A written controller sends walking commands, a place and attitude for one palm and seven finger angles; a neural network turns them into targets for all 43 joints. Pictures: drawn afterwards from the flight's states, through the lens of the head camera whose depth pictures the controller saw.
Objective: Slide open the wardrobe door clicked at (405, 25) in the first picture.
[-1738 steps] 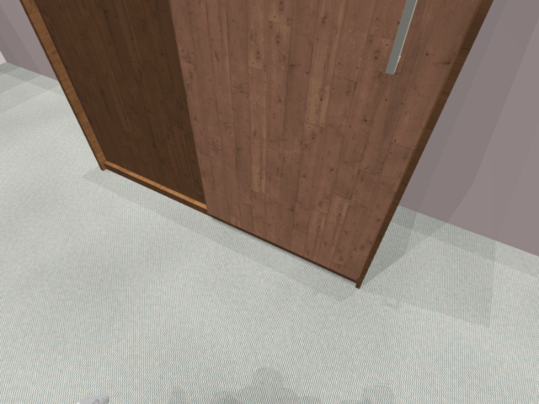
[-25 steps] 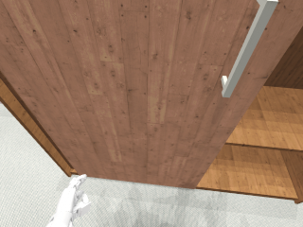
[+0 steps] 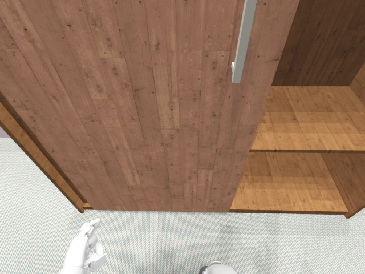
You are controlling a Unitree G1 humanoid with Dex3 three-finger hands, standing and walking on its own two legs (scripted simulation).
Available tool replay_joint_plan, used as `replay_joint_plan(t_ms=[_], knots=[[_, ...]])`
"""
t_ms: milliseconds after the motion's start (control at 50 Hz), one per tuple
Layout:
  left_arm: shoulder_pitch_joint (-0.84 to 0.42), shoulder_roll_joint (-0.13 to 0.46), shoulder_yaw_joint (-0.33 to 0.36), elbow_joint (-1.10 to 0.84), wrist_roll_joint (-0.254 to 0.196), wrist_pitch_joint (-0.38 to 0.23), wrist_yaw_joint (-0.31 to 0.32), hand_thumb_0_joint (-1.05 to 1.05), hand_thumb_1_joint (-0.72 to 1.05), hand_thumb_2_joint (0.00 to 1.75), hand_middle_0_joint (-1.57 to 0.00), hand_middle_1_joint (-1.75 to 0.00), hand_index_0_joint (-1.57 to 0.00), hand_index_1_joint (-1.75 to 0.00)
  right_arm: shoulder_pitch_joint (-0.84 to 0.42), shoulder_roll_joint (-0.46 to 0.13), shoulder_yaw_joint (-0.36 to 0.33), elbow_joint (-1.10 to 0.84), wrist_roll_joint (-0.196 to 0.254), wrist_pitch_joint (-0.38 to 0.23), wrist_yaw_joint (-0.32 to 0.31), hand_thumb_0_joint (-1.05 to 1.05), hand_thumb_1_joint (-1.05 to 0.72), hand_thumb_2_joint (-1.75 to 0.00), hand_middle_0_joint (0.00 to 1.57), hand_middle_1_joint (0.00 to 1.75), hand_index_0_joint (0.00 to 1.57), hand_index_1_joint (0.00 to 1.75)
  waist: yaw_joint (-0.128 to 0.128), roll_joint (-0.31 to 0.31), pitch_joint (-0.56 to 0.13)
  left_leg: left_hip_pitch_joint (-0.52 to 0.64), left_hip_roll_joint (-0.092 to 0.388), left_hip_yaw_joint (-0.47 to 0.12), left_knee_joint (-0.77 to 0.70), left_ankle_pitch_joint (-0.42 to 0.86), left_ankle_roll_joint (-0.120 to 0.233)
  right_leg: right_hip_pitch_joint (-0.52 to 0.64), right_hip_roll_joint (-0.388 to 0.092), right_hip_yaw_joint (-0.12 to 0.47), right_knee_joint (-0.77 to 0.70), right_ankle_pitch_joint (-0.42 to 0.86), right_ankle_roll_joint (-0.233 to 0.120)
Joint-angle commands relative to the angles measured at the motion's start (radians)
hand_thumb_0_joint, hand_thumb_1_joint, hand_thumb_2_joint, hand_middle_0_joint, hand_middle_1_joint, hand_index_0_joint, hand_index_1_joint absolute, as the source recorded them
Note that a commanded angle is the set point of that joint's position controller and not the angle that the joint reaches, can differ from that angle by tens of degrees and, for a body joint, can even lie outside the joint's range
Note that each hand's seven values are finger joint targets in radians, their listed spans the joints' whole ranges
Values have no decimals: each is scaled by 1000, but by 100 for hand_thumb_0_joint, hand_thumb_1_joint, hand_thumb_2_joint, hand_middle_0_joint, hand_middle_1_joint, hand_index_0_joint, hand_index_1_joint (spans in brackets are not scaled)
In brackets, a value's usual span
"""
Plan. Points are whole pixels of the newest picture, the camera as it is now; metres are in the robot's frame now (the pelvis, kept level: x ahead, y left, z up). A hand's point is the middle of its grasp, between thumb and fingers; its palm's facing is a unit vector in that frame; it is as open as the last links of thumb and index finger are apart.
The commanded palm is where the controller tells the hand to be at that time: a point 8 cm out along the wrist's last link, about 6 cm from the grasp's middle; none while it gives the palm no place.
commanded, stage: step back with the hand held close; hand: right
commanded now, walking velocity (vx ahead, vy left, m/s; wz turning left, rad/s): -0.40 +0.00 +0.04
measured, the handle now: (242, 29) +0.51 -0.11 +0.28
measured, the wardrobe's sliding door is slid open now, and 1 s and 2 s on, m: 0.65 0.65 0.65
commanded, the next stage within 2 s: stop stepping back and stand still in 0.14 s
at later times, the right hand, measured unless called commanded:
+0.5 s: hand out of the picture +0.13 -0.30 +0.18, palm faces +0.39 +0.85 -0.37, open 7.4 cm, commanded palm +0.06 -0.33 +0.19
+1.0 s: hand out of the picture +0.12 -0.30 +0.19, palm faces +0.35 +0.81 -0.48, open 7.4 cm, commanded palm +0.06 -0.34 +0.19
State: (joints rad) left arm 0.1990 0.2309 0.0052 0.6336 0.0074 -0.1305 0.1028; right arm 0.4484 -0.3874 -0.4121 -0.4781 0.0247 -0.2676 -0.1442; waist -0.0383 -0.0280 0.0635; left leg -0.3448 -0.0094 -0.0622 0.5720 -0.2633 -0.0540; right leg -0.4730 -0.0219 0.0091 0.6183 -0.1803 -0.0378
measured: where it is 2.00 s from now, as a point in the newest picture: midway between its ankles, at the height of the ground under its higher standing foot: outside the picture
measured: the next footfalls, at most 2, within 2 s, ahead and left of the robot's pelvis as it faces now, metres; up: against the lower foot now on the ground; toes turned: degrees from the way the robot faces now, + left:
left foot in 0.18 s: -0.02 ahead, +0.13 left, +0.00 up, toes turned -3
right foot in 0.36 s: +0.03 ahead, -0.11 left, -0.01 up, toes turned +0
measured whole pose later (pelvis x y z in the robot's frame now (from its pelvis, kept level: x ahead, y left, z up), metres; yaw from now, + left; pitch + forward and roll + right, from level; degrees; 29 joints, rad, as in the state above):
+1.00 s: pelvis -0.10 -0.05 +0.01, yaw +4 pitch +0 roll +1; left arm 0.32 0.15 -0.02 0.65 0.02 -0.16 0.05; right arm 0.56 -0.45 -0.45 -0.52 0.04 -0.21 -0.14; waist 0.03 0.03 -0.02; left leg -0.29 -0.03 0.07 0.63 -0.42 0.03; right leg -0.27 -0.05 -0.03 0.54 -0.28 0.00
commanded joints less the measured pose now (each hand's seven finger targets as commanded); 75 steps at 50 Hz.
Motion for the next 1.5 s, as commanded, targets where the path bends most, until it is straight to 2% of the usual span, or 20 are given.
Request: replay_joint_plan(t_ms=[0,100,160,240,300,320,360,540,620,680,740,780,840,940,1000,1060,1120,1180,1340,1480], knots=[[-96,129,73,-171,16,-69,7,0,90,90,-20,-30,-20,-30,-126,-239,-180,-242,-15,-71,-13,0,-90,-90,20,30,20,30,14,-276,-179,250,-131,54,506,-136,40,-220,-289,365,-560,-625,-120],[-97,85,67,-156,9,-65,-46,0,90,90,-20,-30,-20,-30,79,-193,-147,-227,49,-60,-7,0,-90,-90,20,30,20,30,-4,-247,-210,127,-41,71,-60,-262,112,77,-194,119,-349,-319,9],[-88,61,51,-137,23,-40,-38,0,90,90,-20,-30,-20,-30,-72,-296,-162,-277,21,-82,-18,0,-90,-90,20,30,20,30,5,212,-124,-225,422,-485,-472,70,279,125,27,-4,439,-247,103],[-110,72,33,-130,11,-55,-6,0,90,90,-20,-30,-20,-30,-142,-218,-94,-71,9,-8,3,0,-90,-90,20,30,20,30,30,286,-73,-77,233,-156,-244,436,187,120,-9,-15,262,-218,51],[-80,113,32,-132,0,-60,8,0,90,90,-20,-30,-20,-30,-169,-192,-77,-134,15,-4,-2,0,-90,-90,20,30,20,30,39,-33,-137,-37,97,-71,-74,162,100,311,-13,-9,-226,-21,24],[-83,148,43,-160,-4,-78,9,0,90,90,-20,-30,-20,-30,-153,-211,-93,-188,17,-14,-6,0,-90,-90,20,30,20,30,22,-218,-166,-72,10,-19,18,-28,61,351,-153,174,-310,37,-11],[-68,127,54,-165,-7,-99,-5,0,90,90,-20,-30,-20,-30,-139,-219,-108,-246,21,-31,-4,0,-90,-90,20,30,20,30,28,-187,-200,-52,-77,5,259,-229,49,291,-279,390,-505,-341,-69],[-61,103,44,-164,16,-39,-30,0,90,90,-20,-30,-20,-30,76,-184,-95,-195,11,50,-19,0,-90,-90,20,30,20,30,22,-156,-141,328,-85,173,-195,-174,111,96,-105,41,-464,-415,78],[-56,109,44,-140,22,-10,-25,0,90,90,-20,-30,-20,-30,-83,-238,-133,-157,27,51,-16,0,-90,-90,20,30,20,30,41,145,-94,-37,346,-327,-441,-255,324,66,7,-21,399,-171,48],[-57,125,55,-120,-9,-24,-17,0,90,90,-20,-30,-20,-30,-118,-145,-34,-31,28,62,-8,0,-90,-90,20,30,20,30,58,227,9,-149,268,-210,-387,-435,262,102,-45,14,324,-206,28],[-74,111,34,-112,-2,-32,4,0,90,90,-20,-30,-20,-30,-180,-179,-40,-126,15,50,-17,0,-90,-90,20,30,20,30,67,34,-2,-141,178,-69,-171,-381,207,280,-28,-55,-55,-218,8],[-58,149,43,-141,3,-56,2,0,90,90,-20,-30,-20,-30,-176,-198,-74,-263,20,17,-23,0,-90,-90,20,30,20,30,61,-376,-38,-269,-32,93,252,-317,94,394,-239,377,-375,-369,-84],[-40,88,37,-143,18,-94,-29,0,90,90,-20,-30,-20,-30,-95,-279,-160,-353,19,-15,-14,0,-90,-90,20,30,20,30,45,-213,-21,-212,10,-2,511,-217,81,181,-335,572,-533,-522,-161],[-35,99,35,-133,5,-77,-44,0,90,90,-20,-30,-20,-30,95,-200,-152,-195,11,11,-23,0,-90,-90,20,30,20,30,26,-172,-114,278,-27,165,-52,-126,82,15,-155,63,-304,-370,-39],[-33,95,47,-145,6,-56,-34,0,90,90,-20,-30,-20,-30,27,-220,-150,-104,13,17,-18,0,-90,-90,20,30,20,30,42,188,-80,212,243,-316,-324,-217,232,-86,6,-53,183,-261,19],[-15,96,47,-118,-10,-67,-43,0,90,90,-20,-30,-20,-30,-20,-176,-105,-84,24,11,-15,0,-90,-90,20,30,20,30,46,229,-107,182,303,-282,-242,178,273,2,-38,20,220,-257,20],[-62,88,29,-106,1,-61,-25,0,90,90,-20,-30,-20,-30,-31,-189,-107,-140,24,-1,-18,0,-90,-90,20,30,20,30,60,49,-153,121,168,-42,-30,299,140,282,-25,-17,-166,67,14],[-80,96,29,-138,-2,-60,-25,0,90,90,-20,-30,-20,-30,-43,-213,-118,-237,9,-12,-21,0,-90,-90,20,30,20,30,31,-136,-136,68,13,74,48,144,53,328,-167,197,-217,390,-52],[-51,96,47,-169,-12,-32,-43,0,90,90,-20,-30,-20,-30,109,-195,-148,-164,28,-4,-21,0,-90,-90,20,30,20,30,46,26,-250,311,122,-40,-79,717,103,266,-43,-25,-38,418,27],[-70,102,42,-195,-12,1,-24,0,90,90,-20,-30,-20,-30,104,-202,-136,-161,33,17,-22,0,-90,-90,20,30,20,30,39,13,-259,260,88,11,-92,632,68,344,-66,-8,-100,491,12]])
